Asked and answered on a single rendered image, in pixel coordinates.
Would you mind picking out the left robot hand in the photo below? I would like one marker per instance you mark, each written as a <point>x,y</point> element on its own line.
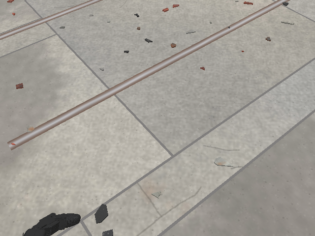
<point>52,223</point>

